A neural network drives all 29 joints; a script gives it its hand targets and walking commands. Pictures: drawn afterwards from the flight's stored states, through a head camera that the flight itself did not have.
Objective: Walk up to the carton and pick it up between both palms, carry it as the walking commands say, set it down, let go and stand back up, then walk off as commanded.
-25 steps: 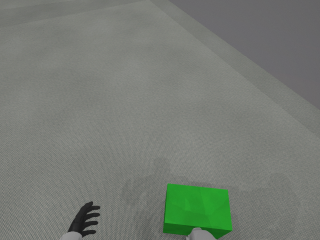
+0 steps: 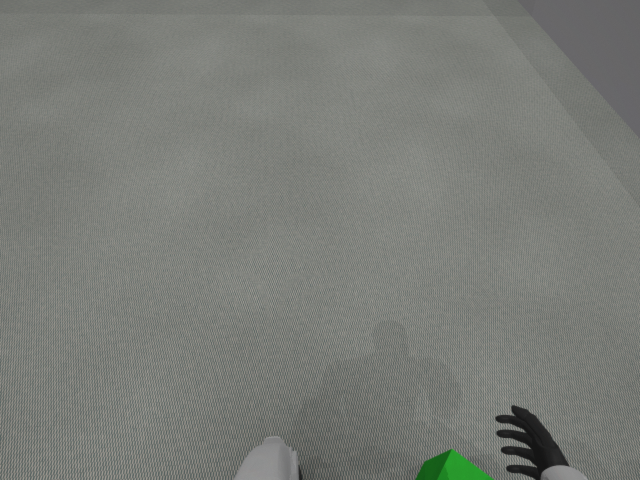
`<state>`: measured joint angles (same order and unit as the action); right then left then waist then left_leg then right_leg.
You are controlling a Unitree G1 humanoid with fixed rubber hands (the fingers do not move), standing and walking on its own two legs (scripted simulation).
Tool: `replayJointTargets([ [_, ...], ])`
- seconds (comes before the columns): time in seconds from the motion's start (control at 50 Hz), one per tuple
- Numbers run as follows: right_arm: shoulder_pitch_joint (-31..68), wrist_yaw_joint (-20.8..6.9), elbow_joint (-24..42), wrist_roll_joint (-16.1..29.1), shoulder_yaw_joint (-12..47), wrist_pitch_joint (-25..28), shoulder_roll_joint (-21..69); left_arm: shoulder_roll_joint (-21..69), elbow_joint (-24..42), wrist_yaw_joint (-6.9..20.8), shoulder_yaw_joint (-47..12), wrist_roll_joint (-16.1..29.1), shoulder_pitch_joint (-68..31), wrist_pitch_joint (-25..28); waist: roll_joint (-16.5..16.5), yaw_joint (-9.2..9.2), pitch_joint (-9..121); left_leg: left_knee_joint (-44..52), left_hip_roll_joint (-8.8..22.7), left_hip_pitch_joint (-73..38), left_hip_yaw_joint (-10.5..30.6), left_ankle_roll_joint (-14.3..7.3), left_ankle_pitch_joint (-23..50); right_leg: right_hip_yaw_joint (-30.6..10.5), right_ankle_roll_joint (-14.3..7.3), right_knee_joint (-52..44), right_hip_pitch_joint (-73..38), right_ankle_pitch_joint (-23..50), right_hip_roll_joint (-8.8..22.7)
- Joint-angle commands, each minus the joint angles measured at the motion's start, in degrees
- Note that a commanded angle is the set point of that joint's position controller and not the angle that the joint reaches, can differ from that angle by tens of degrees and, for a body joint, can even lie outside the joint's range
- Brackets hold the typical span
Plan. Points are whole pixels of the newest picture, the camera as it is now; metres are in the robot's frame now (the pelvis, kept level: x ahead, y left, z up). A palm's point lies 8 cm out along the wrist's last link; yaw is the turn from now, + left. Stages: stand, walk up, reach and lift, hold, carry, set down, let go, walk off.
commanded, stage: walk off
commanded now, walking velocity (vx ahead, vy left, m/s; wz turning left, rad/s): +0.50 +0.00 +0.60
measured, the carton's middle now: out of the picture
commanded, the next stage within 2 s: stand in 1.54 s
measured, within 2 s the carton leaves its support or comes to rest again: rests again in 0.30 s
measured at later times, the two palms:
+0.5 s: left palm (151, 350) +0.29 +0.27 -0.08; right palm (503, 436) +0.21 -0.23 -0.12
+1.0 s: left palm (98, 446) +0.18 +0.33 -0.14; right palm (301, 188) +0.65 +0.08 -0.10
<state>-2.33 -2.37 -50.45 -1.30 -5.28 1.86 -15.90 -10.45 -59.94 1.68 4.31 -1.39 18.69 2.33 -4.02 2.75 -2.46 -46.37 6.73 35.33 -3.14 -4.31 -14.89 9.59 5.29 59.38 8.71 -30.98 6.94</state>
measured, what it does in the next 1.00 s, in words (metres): walks ahead, turning left: right foot, then left foot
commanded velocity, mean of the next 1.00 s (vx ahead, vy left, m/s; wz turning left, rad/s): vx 0.50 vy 0.00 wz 0.60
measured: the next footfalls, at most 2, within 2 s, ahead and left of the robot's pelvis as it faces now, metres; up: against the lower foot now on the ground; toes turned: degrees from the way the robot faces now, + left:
right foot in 0.48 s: +0.30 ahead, -0.08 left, +0.00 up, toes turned +17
left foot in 0.90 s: +0.39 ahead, +0.32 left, +0.00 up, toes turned +44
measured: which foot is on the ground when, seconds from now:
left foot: down 0.00-0.50, up 0.52-0.88, down 0.90-1.00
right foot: up 0.00-0.46, down 0.48-0.96, up 0.98-1.00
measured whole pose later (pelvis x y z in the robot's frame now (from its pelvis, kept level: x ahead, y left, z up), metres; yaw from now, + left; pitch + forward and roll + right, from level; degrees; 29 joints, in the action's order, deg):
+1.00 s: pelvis +0.37 +0.16 +0.00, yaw +40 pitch +2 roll +0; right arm -2.3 -3.0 -48.3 -2.1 -4.4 2.2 -12.1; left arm -13.1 -57.4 1.1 4.3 -0.9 21.2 2.3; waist 1.8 2.6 -3.3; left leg -45.7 1.2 32.3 -4.7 -2.3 -15.7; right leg 8.6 4.3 61.4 9.1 -27.8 9.7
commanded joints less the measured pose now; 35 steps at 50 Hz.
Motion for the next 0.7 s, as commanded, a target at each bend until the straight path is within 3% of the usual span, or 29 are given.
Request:
replayJointTargets([
  [0.0,-17.2,4.6,-4.0,-0.9,-2.1,1.2,-9.5,-6.5,6.1,1.0,2.2,-0.3,-2.2,2.8,-0.7,-6.55,14.1,19.2,4.1,-43.0,19.8,-1.6,26.4,-9.2,-1.9,13.7,27.9,10.1,-0.9],
  [0.02,-18.0,4.5,-4.3,-0.2,-2.3,1.9,-9.3,-5.6,6.6,0.3,1.9,-0.6,-2.6,1.6,0.5,-6.08,16.8,16.8,2.0,-43.9,16.1,-0.7,32.0,-9.3,-0.9,13.2,26.3,8.4,-1.4],
  [0.04,-17.2,4.3,-4.1,0.7,-2.3,2.2,-9.0,-6.2,7.2,-0.4,1.3,-0.3,-0.4,0.9,-2.0,-3.73,17.9,17.1,1.5,-44.8,17.4,-1.1,31.9,-9.7,-0.8,12.9,26.2,10.3,-0.9],
  [0.06,-18.4,4.1,-3.6,1.1,-2.0,2.5,-6.9,-6.9,8.0,-1.1,1.2,-0.1,-3.4,0.7,-1.4,-4.71,17.0,18.7,2.1,-44.0,18.8,-1.4,32.0,-9.5,-0.7,13.6,25.9,11.6,-1.0],
  [0.1,-17.9,4.3,-3.1,1.2,-2.2,2.7,-7.2,-7.0,10.3,-0.9,1.3,0.1,-8.0,-0.2,-0.3,-4.65,14.6,25.3,4.5,-41.9,26.0,-3.9,24.8,-9.0,0.3,11.7,28.6,13.4,-0.6],
  [0.14,-18.5,4.6,-3.6,0.9,-2.0,2.7,-6.4,-6.3,11.4,-1.0,0.6,-0.1,-9.6,-0.6,0.1,-5.04,13.9,27.7,5.9,-42.1,27.6,-5.3,22.8,-10.0,0.6,10.4,29.8,13.8,0.1],
  [0.18,-17.4,4.3,-2.8,1.0,-2.3,2.7,-6.0,-4.8,12.7,-1.2,-0.5,-0.6,-11.5,-1.7,-1.6,-3.96,11.0,30.4,5.3,-31.7,29.1,-6.5,11.2,-11.7,0.7,5.3,25.8,11.9,1.5],
  [0.2,-16.7,3.8,-2.3,0.0,-2.2,3.0,-6.4,-5.3,13.8,-1.5,-0.3,-0.5,-14.1,-2.0,-4.2,-3.35,7.9,31.8,6.5,-28.1,30.7,-8.4,8.0,-11.9,0.3,1.3,25.3,8.1,1.9],
  [0.24,-18.0,3.2,-2.7,-0.5,-2.0,3.1,-4.9,-6.8,15.4,-1.4,-0.3,-0.7,-18.1,-1.5,0.4,-4.61,4.8,32.7,6.8,-24.5,31.9,-9.9,5.7,-12.3,0.0,-4.7,24.8,6.0,1.9],
  [0.26,-17.5,2.8,-2.2,-0.7,-2.2,3.3,-5.0,-7.9,16.0,-1.6,-0.2,-0.8,-20.0,-1.3,1.9,-4.64,5.9,32.0,6.5,-24.1,30.8,-9.6,5.7,-13.2,-1.0,-8.0,22.5,9.1,2.1],
  [0.28,-17.7,2.7,-2.5,-0.7,-2.4,2.7,-4.7,-7.3,15.8,-1.2,-0.3,-0.3,-19.1,-1.4,0.1,-5.68,5.7,31.5,4.3,-21.6,29.6,-9.5,5.0,-11.8,-0.7,-11.8,19.5,12.2,0.5],
  [0.3,-15.7,2.1,-1.6,-0.3,-2.5,2.6,-4.9,-7.6,16.0,-1.3,-0.2,0.1,-18.8,-0.9,-3.5,-4.73,5.6,31.1,4.1,-19.2,30.3,-10.1,5.6,-11.6,-1.0,-12.5,17.3,14.2,0.2],
  [0.32,-17.3,1.6,-1.9,-0.2,-2.0,2.4,-2.1,-6.6,15.4,-1.8,-0.3,0.3,-19.7,-0.8,-0.3,-5.89,4.1,31.0,3.9,-17.0,32.7,-9.5,2.5,-11.7,-1.3,-14.7,16.0,16.0,-0.6],
  [0.34,-17.8,1.4,-1.8,0.2,-1.9,2.3,-2.4,-6.2,15.9,-2.4,-0.6,0.6,-18.9,-0.4,1.9,-5.46,4.5,31.0,3.9,-18.9,33.3,-9.2,2.7,-12.2,-1.8,-17.6,15.7,16.3,-0.9],
  [0.36,-18.5,1.2,-2.2,0.5,-2.5,2.2,-3.5,-5.8,16.0,-2.2,-0.8,0.7,-19.0,0.0,-0.2,-5.49,4.5,29.3,1.3,-19.4,29.9,-8.5,4.2,-10.6,-1.8,-19.9,14.8,15.9,-1.7],
  [0.38,-18.4,1.0,-1.9,0.4,-2.5,2.1,-2.9,-7.3,16.1,-2.5,-0.6,0.5,-19.0,0.2,-0.6,-6.38,4.6,28.4,1.6,-19.6,32.6,-8.8,4.7,-11.3,-2.4,-20.9,14.5,17.1,-2.8],
  [0.4,-18.5,1.1,-2.0,0.0,-2.3,1.9,-2.6,-6.1,15.8,-2.7,-0.4,0.7,-18.7,0.6,2.0,-5.41,3.4,26.1,0.9,-16.8,31.4,-8.0,4.1,-9.5,-2.7,-24.5,10.7,14.6,-4.1],
  [0.42,-16.3,1.2,-0.5,0.6,-2.4,1.4,-3.5,-7.1,14.3,-2.7,-0.3,0.9,-11.8,1.3,2.7,-1.74,5.3,20.3,-1.6,-8.4,30.4,-6.2,-0.4,-10.6,-3.1,-29.5,-2.2,19.0,-4.5],
  [0.44,-14.6,1.4,0.3,0.8,-2.3,1.7,-1.6,-11.5,13.5,-3.0,1.0,-0.1,-6.1,2.3,11.5,2.33,7.1,8.3,-7.6,0.6,20.8,-2.4,-5.3,-18.7,-4.7,-37.4,-13.1,10.4,3.8],
  [0.46,-14.8,1.3,2.1,1.1,-1.5,2.2,2.9,-15.4,12.4,-3.5,2.2,-0.2,-1.3,2.4,23.7,2.47,11.0,-6.3,-13.9,10.7,8.7,0.8,-18.2,-34.6,-8.2,-44.2,-21.9,-7.6,18.9],
  [0.48,-13.7,1.5,1.9,-0.4,-1.5,2.1,0.0,-15.2,11.6,-3.6,2.7,-0.1,-2.1,1.5,22.3,1.6,7.2,-13.9,-10.2,14.4,6.1,1.8,-16.5,-44.7,-12.8,-49.1,-17.7,-15.8,23.9],
  [0.5,-12.3,1.3,2.0,-0.6,-1.8,1.9,-1.8,-9.9,11.7,-3.8,2.3,-0.3,-5.7,0.9,19.0,-0.88,3.7,-16.3,-5.4,12.4,7.3,2.5,-10.5,-41.8,-14.9,-48.8,-11.5,-10.8,21.6],
  [0.52,-11.9,1.2,1.8,-1.3,-2.0,1.5,-3.8,-7.4,12.3,-3.5,1.5,-0.5,-7.5,1.2,15.8,-1.02,1.6,-16.7,-4.1,11.4,7.9,3.3,-7.7,-39.7,-14.2,-47.9,-9.4,-6.1,19.0],
  [0.54,-10.7,1.0,1.8,-0.6,-2.1,1.2,-1.6,-6.1,13.2,-3.4,0.7,-0.3,-6.7,1.9,10.7,-0.16,-1.1,-18.4,-3.3,12.3,7.0,4.3,-8.2,-33.3,-13.5,-48.4,-6.5,1.2,16.8],
  [0.56,-10.1,0.8,1.7,-0.7,-2.1,0.7,-0.7,-6.3,12.0,-3.8,0.2,-0.7,-5.2,2.5,8.3,-1.04,0.0,-19.7,-2.1,11.3,7.4,4.5,-5.8,-29.0,-12.2,-47.8,-6.0,5.8,16.9],
  [0.58,-12.1,0.4,1.6,-0.5,-1.5,0.3,1.4,-6.4,11.5,-3.9,0.5,0.3,-5.2,2.4,10.5,-1.67,-2.0,-21.1,-1.2,9.3,6.8,4.9,-4.4,-24.1,-11.9,-49.3,-2.1,7.4,16.7],
  [0.62,-9.2,-0.3,2.8,-0.4,-1.2,-0.6,2.3,-7.0,10.7,-3.3,0.9,-0.2,-5.2,3.1,10.1,-2.25,-3.1,-18.4,0.5,9.6,5.2,6.5,-1.3,-22.6,-12.5,-51.0,-0.9,6.8,17.6],
  [0.66,-4.7,-1.4,4.6,-0.3,-0.3,-1.1,3.0,-8.2,9.9,-2.6,1.4,0.2,-6.0,3.4,12.1,-2.91,-4.5,-14.1,1.7,7.5,4.5,7.0,0.5,-13.8,-11.6,-52.6,1.6,12.6,14.7],
  [0.68,-3.5,-1.7,4.8,-0.2,-0.4,-1.2,2.7,-6.4,9.8,-2.4,1.0,0.2,-5.6,3.5,12.2,-2.73,-4.7,-14.7,0.9,6.3,2.8,7.5,3.6,-8.2,-10.0,-51.3,2.0,16.4,13.3],
])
